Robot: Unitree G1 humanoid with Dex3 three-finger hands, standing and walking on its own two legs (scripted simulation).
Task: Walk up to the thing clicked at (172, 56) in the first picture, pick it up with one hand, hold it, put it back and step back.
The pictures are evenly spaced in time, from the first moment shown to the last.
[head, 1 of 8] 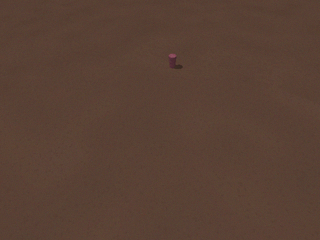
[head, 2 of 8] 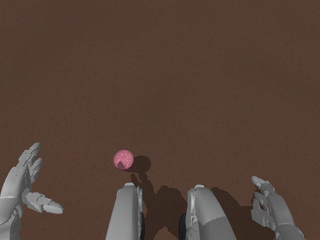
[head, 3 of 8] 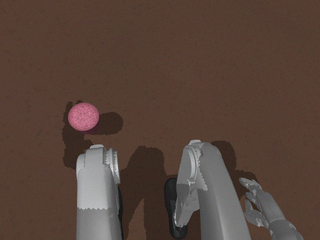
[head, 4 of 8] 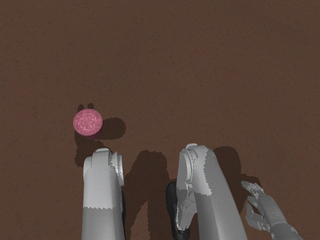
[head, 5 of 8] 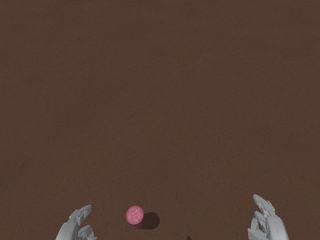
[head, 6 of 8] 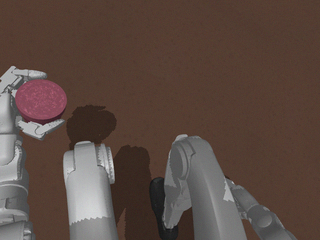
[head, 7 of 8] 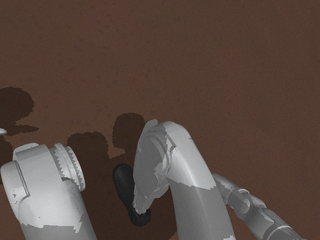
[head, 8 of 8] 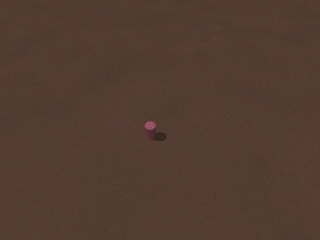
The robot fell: no
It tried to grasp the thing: yes
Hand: left
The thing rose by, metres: 0.69
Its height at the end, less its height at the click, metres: +0.00
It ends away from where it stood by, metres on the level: 0.01
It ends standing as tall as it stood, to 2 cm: yes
